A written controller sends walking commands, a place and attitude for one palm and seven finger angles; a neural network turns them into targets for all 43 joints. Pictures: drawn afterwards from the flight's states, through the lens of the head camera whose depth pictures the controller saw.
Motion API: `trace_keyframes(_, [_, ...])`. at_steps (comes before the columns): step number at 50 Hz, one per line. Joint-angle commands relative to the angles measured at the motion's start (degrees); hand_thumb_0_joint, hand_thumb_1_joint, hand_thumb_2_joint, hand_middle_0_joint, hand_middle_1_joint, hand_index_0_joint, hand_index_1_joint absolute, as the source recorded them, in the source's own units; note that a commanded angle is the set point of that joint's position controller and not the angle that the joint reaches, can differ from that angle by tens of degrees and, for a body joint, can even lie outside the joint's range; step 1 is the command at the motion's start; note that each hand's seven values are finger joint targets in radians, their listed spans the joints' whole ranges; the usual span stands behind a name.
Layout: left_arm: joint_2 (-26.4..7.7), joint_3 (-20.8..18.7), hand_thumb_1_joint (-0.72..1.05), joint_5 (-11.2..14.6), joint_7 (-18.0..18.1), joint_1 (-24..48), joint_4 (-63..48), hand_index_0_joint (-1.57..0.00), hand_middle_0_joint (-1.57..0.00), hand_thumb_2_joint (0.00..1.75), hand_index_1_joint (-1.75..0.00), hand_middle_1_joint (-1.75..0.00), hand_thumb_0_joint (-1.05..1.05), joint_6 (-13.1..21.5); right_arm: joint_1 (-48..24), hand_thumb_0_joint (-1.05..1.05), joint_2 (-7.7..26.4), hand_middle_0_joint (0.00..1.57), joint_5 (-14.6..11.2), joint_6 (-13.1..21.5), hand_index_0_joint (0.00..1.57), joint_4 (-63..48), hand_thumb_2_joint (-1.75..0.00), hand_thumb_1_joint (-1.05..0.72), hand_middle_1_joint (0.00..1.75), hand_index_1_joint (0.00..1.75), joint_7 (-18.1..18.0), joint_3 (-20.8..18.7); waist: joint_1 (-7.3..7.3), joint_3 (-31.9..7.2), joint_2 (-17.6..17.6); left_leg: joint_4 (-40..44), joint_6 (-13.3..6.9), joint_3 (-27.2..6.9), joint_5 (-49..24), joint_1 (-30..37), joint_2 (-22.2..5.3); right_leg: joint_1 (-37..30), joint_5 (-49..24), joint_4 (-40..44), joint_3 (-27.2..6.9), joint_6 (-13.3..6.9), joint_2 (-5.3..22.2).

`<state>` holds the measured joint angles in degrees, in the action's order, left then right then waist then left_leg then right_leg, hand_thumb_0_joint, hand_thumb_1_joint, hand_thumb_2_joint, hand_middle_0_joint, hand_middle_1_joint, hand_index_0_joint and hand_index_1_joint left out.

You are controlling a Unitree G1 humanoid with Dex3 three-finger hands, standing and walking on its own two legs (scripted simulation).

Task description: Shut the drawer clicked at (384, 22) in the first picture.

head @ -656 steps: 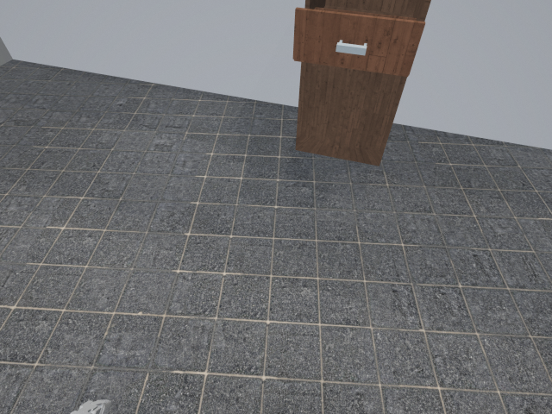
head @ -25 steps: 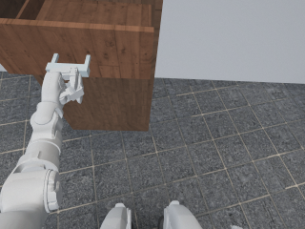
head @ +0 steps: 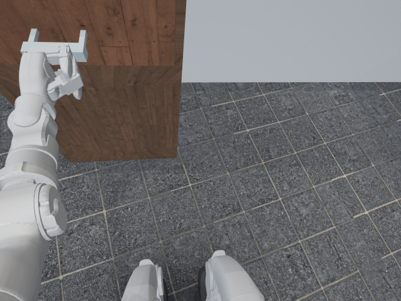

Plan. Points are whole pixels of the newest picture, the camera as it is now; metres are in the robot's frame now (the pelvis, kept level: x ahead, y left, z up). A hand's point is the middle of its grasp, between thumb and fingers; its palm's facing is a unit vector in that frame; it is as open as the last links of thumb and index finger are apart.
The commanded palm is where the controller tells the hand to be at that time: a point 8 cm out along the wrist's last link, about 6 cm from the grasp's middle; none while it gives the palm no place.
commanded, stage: push the drawer shut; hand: left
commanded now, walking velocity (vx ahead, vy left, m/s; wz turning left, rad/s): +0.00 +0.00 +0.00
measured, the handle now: (57, 43) +0.61 +0.22 +0.07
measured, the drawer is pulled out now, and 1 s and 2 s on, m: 0.04 0.00 0.00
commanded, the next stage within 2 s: pull the fist back off the drawer in 0.58 s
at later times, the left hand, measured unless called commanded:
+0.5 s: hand (75, 59) +0.57 +0.19 +0.07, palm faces +0.00 -1.00 -0.04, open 3.0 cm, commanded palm +0.58 +0.20 +0.07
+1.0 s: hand (75, 59) +0.57 +0.19 +0.07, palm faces +0.00 -1.00 -0.04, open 3.1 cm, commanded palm +0.56 +0.20 +0.07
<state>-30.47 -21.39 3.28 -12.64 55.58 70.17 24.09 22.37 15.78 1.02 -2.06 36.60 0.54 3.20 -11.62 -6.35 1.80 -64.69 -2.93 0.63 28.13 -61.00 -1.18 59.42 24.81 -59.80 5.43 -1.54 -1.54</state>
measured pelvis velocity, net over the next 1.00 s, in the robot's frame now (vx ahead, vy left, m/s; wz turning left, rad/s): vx -0.02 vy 0.01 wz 0.00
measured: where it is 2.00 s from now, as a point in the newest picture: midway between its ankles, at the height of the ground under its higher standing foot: outside the picture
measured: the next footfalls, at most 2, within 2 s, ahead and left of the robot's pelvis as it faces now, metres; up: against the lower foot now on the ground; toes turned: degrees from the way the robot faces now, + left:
none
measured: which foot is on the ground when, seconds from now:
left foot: down 0.00-1.00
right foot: down 0.00-1.00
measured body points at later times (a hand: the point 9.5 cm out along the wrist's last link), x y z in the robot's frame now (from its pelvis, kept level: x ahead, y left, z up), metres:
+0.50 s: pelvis +0.00 +0.01 -0.01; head +0.18 +0.04 +0.41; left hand +0.56 +0.24 +0.07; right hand -0.04 -0.25 -0.10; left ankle +0.01 +0.08 -0.65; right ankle +0.03 -0.11 -0.65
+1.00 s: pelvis -0.02 +0.01 -0.02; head +0.16 +0.05 +0.39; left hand +0.56 +0.24 +0.07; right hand -0.06 -0.25 -0.10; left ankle +0.01 +0.08 -0.65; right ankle +0.03 -0.11 -0.65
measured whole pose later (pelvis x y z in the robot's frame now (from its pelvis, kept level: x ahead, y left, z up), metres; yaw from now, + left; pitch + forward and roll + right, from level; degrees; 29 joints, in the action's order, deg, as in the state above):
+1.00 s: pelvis -0.02 +0.01 -0.02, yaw +0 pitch +29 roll -6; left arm -39.0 -19.6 -1.4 -11.1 71.6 77.6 17.9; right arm 24.9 16.0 2.7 -1.1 36.3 1.6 5.7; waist -16.2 -5.4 2.4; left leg -69.0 -3.2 -1.8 27.4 -70.6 -1.3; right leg 67.1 23.4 -61.7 7.8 -1.4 -1.7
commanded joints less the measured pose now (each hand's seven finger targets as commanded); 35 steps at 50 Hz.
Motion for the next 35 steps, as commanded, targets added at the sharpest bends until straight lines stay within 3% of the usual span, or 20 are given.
trace_keyframes(1, [-12.97, -1.06, 0.9, 1.02, 0.95, 32.2, -12.57, -1.4, -1.4, 0.9, -1.6, -1.6, 0.0, 3.4, 10.94, 0.0, 10.79, 0.2, 0.51, 0.0, 0.2, -1.79, -0.9, -0.9, 0.3, 0.3, -0.67, -3.94, -3.32, -28.6, 8.38, 6.93, 0.87, -6.13, -20.84, 23.21, -0.65, -8.89, -12.05, 6.77, -3.94, 0.28, -1.12])
trace_keyframes(3, [-14.84, -2.17, 0.9, 0.71, 1.4, 33.16, -11.62, -1.4, -1.4, 0.9, -1.6, -1.6, 0.0, 2.84, 11.36, 0.0, 11.09, 0.2, 0.61, -0.21, 0.2, -1.75, -0.9, -0.9, 0.3, 0.3, -0.61, -3.77, -3.4, -26.98, 8.61, 7.11, 0.77, -6.04, -19.28, 21.59, -0.63, -8.81, -10.85, 7.08, -3.94, 0.31, -1.18])
trace_keyframes(9, [-16.65, -2.99, 0.9, -0.45, 1.86, 35.62, -10.02, -1.4, -1.4, 0.9, -1.6, -1.6, 0.0, 2.21, 13.12, 0.0, 11.3, 0.2, 1.18, -0.75, 0.2, -1.53, -0.9, -0.9, 0.3, 0.3, -0.46, -3.59, -4.26, -29.38, 9.35, 5.89, 0.76, -6.7, -22.39, 22.53, -0.8, -7.83, -12.67, 6.25, -3.67, 0.16, -1.41])
trace_keyframes(12, [-16.35, -2.25, 0.9, -0.84, 1.65, 36.99, -10.53, -1.4, -1.4, 0.9, -1.6, -1.6, 0.0, 2.0, 13.4, 0.0, 11.27, 0.2, 1.28, -1.2, 0.2, -1.42, -0.9, -0.9, 0.3, 0.3, -0.23, -3.56, -4.48, -30.56, 11.89, 5.79, 1.17, -7.03, -24.25, 24.72, -1.03, -6.86, -13.24, 6.23, -3.41, 0.11, -1.42])
trace_keyframes(15, [-18.6, -3.56, 0.9, -1.34, 1.77, 38.02, -9.28, -1.4, -1.4, 0.9, -1.6, -1.6, 0.0, 1.43, 14.23, 0.0, 11.78, 0.2, 1.45, -1.7, 0.2, -1.23, -0.9, -0.9, 0.3, 0.3, -0.22, -3.38, -5.06, -30.22, 10.88, 5.49, 1.15, -7.46, -24.74, 24.62, -1.34, -6.0, -13.19, 6.05, -3.12, 0.12, -1.66])
trace_keyframes(17, [-16.26, -0.97, 0.9, -1.77, 1.9, 41.27, -8.93, -1.4, -1.4, 0.9, -1.6, -1.6, 0.0, 1.08, 14.25, 0.0, 11.46, 0.2, 1.52, -1.77, 0.2, -1.06, -0.9, -0.9, 0.3, 0.3, -0.12, -3.17, -6.15, -28.27, 12.81, 5.62, 1.25, -7.92, -23.46, 24.56, -1.38, -3.63, -11.74, 6.06, -2.84, 0.1, -1.57])
trace_keyframes(20, [-19.44, -3.21, 0.9, -2.21, 2.42, 43.37, -9.61, -1.4, -1.4, 0.9, -1.6, -1.6, 0.0, 0.95, 15.4, 0.0, 12.03, 0.2, 1.82, -1.79, 0.2, -0.87, -0.9, -0.9, 0.3, 0.3, -0.19, -3.21, -6.45, -31.02, 13.05, 4.85, 1.31, -8.38, -25.21, 25.79, -1.58, -3.2, -12.5, 5.66, -2.78, 0.14, -1.75])
trace_keyframes(23, [-15.92, -0.09, 0.9, -2.54, 2.85, 46.71, -8.65, -1.4, -1.4, 0.9, -1.6, -1.6, 0.0, 0.65, 15.55, 0.0, 11.71, 0.2, 1.89, -1.58, 0.2, -0.17, -0.9, -0.9, 0.3, 0.3, -0.12, -3.11, -7.93, -28.74, 13.52, 5.05, 1.48, -9.24, -22.83, 25.77, -1.62, -0.37, -10.53, 5.85, -2.38, 0.11, -1.71])
trace_keyframes(26, [-15.52, 1.08, 0.9, -2.93, 3.36, 50.41, -9.55, -1.4, -1.4, 0.9, -1.6, -1.6, 0.0, 0.83, 15.91, 0.0, 11.98, 0.2, 2.16, -1.18, 0.2, 0.52, -0.9, -0.9, 0.3, 0.3, -0.21, -3.09, -8.99, -29.64, 15.8, 4.81, 1.74, -10.16, -21.91, 27.31, -1.77, 2.39, -9.57, 5.45, -2.15, -0.05, -1.65])
trace_keyframes(28, [-14.79, 1.69, 0.9, -3.0, 3.8, 50.5, -6.45, -1.4, -1.4, 0.9, -1.6, -1.6, 0.0, -0.01, 15.91, 0.0, 12.1, 0.2, 2.19, -0.79, 0.2, 0.89, -0.9, -0.9, 0.3, 0.3, -0.26, -2.75, -9.91, -27.07, 14.37, 5.02, 1.45, -10.34, -18.22, 25.04, -1.7, 3.61, -7.65, 5.72, -1.95, 0.03, -1.64])
trace_keyframes(30, [-15.93, 2.08, 0.9, -3.47, 3.83, 53.26, -7.81, -1.4, -1.4, 0.9, -1.6, -1.6, 0.0, 0.19, 16.07, 0.0, 12.4, 0.2, 2.26, -0.34, 0.2, 0.89, -0.9, -0.9, 0.3, 0.3, -0.45, -2.55, -9.97, -28.69, 16.46, 5.2, 1.6, -10.7, -17.05, 25.67, -1.62, 4.14, -6.89, 5.34, -2.0, -0.14, -1.64])
trace_keyframes(33, [-14.46, 3.71, 0.9, -3.22, 4.22, 54.49, -6.81, -1.4, -1.4, 0.9, -1.6, -1.6, 0.0, -0.67, 15.68, 0.0, 12.51, 0.2, 2.15, 0.67, 0.2, 1.07, -0.9, -0.9, 0.3, 0.3, -0.69, -2.2, -11.13, -27.2, 16.52, 5.57, 1.23, -10.89, -13.28, 24.12, -1.61, 5.47, -5.3, 5.57, -1.96, -0.01, -1.47])
trace_keyframes(35, [-14.87, 3.66, 0.9, -3.2, 4.09, 55.55, -8.07, -1.4, -1.4, 0.9, -1.6, -1.6, 0.0, -0.63, 16.03, 0.0, 12.71, 0.2, 2.28, 1.16, 0.2, 1.12, -0.9, -0.9, 0.3, 0.3, -0.76, -2.19, -11.03, -29.56, 17.76, 5.42, 1.39, -11.35, -13.77, 25.78, -1.62, 5.56, -5.54, 5.33, -1.92, -0.12, -1.46])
